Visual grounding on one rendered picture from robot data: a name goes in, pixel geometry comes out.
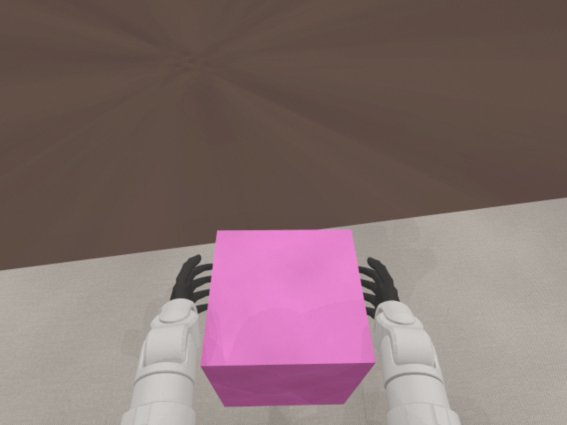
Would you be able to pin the left robot hand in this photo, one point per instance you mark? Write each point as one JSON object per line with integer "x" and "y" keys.
{"x": 185, "y": 285}

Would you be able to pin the carton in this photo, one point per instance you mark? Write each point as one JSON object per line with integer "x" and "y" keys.
{"x": 286, "y": 321}

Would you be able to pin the right robot forearm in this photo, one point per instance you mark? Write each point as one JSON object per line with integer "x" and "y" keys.
{"x": 413, "y": 381}

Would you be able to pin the left robot forearm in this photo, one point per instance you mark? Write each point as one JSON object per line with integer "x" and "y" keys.
{"x": 166, "y": 370}

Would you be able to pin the right robot hand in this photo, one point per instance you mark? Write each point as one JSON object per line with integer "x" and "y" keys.
{"x": 383, "y": 286}

